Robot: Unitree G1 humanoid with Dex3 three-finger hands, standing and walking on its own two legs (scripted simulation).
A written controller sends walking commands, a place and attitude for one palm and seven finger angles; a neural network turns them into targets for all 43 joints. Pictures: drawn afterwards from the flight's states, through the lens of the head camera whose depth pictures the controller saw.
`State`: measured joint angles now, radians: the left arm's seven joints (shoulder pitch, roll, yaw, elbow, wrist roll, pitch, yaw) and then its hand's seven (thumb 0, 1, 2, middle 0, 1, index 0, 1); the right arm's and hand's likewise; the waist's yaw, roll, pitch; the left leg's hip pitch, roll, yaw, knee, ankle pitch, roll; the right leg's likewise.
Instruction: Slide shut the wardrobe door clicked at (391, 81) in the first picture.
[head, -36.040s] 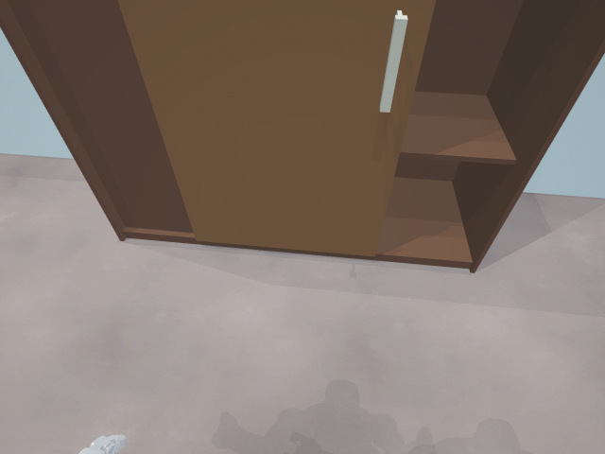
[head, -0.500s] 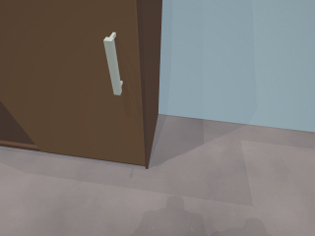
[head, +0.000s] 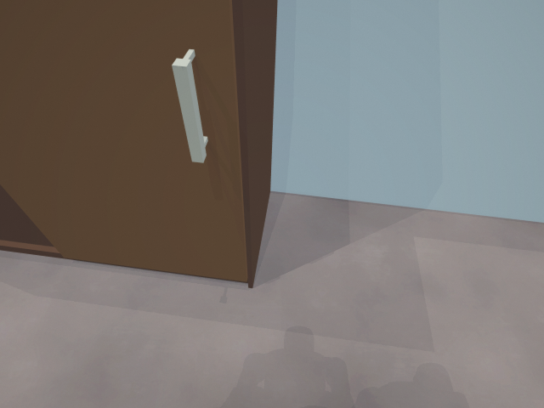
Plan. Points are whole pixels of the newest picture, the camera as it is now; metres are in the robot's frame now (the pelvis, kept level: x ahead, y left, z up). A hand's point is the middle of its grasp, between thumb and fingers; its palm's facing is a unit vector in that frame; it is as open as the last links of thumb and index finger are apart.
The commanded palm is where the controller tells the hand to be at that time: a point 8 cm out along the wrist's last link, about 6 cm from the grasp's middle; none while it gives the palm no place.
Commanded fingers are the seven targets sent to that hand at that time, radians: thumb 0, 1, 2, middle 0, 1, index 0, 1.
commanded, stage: look to check the result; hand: left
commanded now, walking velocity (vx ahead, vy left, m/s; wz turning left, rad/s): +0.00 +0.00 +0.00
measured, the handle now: (194, 109) +0.64 +0.20 +0.08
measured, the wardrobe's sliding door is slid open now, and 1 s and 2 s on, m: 0.00 0.00 0.00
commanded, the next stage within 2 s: stand and wait in 0.28 s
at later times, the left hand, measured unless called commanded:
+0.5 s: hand out of the picture +0.01 +0.16 -0.18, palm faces -0.01 -0.98 -0.18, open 7.4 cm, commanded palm none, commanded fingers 0.00 0.90 0.90 -0.20 -0.30 -0.20 -0.30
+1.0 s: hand out of the picture +0.01 +0.16 -0.18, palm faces -0.01 -0.98 -0.18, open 7.4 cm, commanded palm none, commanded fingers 0.00 0.90 0.90 -0.20 -0.30 -0.20 -0.30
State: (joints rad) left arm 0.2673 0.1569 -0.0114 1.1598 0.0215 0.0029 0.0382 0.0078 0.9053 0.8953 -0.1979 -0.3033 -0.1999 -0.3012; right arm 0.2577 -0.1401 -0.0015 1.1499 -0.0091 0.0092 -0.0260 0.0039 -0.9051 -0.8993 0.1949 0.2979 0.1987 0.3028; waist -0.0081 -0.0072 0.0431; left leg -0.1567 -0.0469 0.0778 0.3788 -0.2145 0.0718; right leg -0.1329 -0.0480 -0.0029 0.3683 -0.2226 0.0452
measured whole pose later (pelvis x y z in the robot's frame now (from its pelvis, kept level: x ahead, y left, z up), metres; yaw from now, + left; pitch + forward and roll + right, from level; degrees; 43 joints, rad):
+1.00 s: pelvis +0.01 -0.01 +0.00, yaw +0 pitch -1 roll +0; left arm 0.26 0.15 -0.01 1.16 0.02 0.00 0.04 0.01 0.90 0.90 -0.20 -0.30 -0.20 -0.30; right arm 0.25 -0.15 0.00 1.16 -0.01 0.00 -0.03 0.00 -0.91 -0.90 0.19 0.30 0.20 0.30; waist -0.01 -0.01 0.04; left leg -0.13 -0.03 0.08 0.36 -0.22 0.05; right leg -0.10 -0.03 0.00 0.35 -0.23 0.03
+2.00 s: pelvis +0.01 -0.01 +0.00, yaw +0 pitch -1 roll +0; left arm 0.25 0.16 -0.01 1.15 0.02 -0.01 0.04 0.01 0.90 0.90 -0.20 -0.30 -0.20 -0.30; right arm 0.24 -0.15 0.00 1.16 -0.01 0.00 -0.03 0.00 -0.91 -0.90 0.19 0.30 0.20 0.30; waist -0.01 -0.01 0.05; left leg -0.12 -0.03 0.08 0.35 -0.22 0.05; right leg -0.10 -0.03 0.00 0.34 -0.22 0.03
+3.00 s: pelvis +0.01 -0.01 +0.00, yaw +0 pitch -1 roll +0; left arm 0.25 0.16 -0.01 1.15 0.02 -0.01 0.04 0.01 0.90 0.90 -0.20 -0.30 -0.20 -0.30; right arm 0.23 -0.15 0.00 1.16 -0.01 0.00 -0.03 0.00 -0.91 -0.90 0.20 0.30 0.20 0.30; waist -0.01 -0.01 0.06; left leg -0.12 -0.03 0.08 0.35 -0.22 0.05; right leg -0.10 -0.03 0.00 0.34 -0.23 0.03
